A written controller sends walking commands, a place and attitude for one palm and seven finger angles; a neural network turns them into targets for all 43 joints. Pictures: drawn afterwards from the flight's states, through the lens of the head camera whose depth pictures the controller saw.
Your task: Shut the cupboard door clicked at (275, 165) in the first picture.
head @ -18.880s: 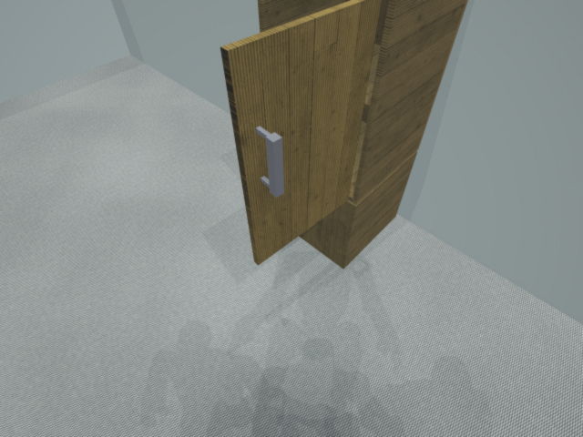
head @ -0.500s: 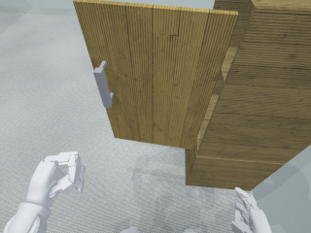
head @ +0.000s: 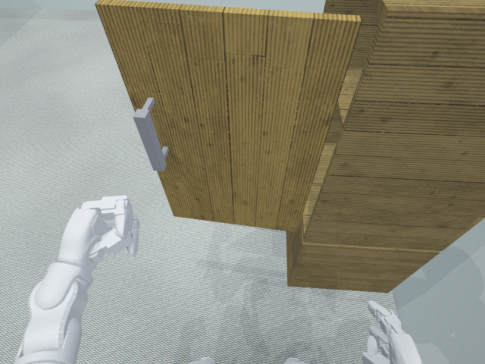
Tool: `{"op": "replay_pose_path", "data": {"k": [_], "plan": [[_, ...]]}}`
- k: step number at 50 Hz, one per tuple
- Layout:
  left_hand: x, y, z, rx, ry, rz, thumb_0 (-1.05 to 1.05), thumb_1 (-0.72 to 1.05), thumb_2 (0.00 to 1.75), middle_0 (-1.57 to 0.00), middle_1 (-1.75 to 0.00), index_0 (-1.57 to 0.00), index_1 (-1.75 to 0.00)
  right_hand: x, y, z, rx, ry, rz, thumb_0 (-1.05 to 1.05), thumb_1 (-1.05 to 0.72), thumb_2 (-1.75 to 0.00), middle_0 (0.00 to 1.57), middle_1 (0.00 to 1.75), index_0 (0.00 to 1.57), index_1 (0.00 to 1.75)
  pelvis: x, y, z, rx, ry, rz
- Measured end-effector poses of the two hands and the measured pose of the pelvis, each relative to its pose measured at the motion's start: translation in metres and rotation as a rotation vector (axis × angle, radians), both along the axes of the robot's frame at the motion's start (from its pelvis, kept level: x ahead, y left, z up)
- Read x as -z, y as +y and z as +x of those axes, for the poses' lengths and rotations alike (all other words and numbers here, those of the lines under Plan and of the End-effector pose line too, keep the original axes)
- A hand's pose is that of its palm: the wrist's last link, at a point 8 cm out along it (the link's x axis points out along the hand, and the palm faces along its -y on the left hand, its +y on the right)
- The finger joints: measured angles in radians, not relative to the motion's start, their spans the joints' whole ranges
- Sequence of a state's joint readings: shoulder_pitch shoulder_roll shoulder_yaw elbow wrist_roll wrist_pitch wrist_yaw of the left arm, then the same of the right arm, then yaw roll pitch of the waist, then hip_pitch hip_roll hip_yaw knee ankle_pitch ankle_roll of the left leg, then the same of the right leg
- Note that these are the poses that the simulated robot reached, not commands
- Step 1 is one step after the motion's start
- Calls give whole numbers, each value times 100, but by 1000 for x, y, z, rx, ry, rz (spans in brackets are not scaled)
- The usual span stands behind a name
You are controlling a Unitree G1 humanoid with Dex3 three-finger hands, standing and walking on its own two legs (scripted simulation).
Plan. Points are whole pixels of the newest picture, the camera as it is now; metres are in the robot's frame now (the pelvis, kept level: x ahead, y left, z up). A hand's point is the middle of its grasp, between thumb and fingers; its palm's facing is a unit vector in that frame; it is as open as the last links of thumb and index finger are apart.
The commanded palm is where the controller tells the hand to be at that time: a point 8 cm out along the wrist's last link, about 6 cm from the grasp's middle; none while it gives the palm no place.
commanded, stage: bring the fist close to the handle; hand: left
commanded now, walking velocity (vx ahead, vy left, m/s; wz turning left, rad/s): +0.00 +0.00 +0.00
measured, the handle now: (154, 135) +0.51 +0.20 +0.07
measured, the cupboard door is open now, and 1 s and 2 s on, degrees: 85 85 70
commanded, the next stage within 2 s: push the door shut along its arc in 0.98 s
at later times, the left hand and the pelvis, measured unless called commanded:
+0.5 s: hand (154, 181) +0.40 +0.17 +0.07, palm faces -0.10 -0.99 -0.04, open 3.1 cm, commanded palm +0.38 +0.23 +0.07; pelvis +0.00 +0.00 +0.00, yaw -1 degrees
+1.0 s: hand (150, 173) +0.41 +0.18 +0.07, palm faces -0.09 -1.00 -0.03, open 3.1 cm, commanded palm +0.39 +0.23 +0.07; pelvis +0.00 +0.00 +0.00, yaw -2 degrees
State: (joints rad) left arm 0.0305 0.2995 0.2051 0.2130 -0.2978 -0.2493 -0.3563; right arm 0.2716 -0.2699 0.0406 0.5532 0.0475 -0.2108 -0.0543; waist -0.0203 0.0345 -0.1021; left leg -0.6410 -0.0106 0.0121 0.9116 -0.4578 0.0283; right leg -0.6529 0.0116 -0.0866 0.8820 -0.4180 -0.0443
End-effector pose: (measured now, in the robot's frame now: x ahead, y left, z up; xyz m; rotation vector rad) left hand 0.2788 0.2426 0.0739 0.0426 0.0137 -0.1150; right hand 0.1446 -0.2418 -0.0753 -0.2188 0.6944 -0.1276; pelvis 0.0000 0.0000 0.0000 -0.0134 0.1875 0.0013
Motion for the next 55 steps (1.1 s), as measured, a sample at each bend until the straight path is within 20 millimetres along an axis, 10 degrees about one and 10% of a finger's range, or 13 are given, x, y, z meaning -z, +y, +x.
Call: {"op": "replay_pose_path", "data": {"k": [32, 42, 55], "plan": [[-3, -14, 127, -27, 2, -9, 2, 90, 90, -130, -150, -130, -149, 26, -13, -77, 127, 326, 4, 1, -91, -90, 20, 30, 20, 30, -1, 2, -1, 26, 61, 8], [2, -12, 122, -20, 9, -16, 2, 91, 90, -130, -150, -130, -150, 25, -18, -100, 169, 393, 6, 1, -91, -90, 20, 30, 20, 30, -3, 2, -1, 36, 65, 8], [-2, -5, 117, -19, -6, -22, 2, 90, 90, -130, -150, -130, -150, 22, -14, -81, 146, 345, -2, 0, -91, -90, 20, 30, 20, 30, -3, 3, -5, 27, 55, 2]]}}
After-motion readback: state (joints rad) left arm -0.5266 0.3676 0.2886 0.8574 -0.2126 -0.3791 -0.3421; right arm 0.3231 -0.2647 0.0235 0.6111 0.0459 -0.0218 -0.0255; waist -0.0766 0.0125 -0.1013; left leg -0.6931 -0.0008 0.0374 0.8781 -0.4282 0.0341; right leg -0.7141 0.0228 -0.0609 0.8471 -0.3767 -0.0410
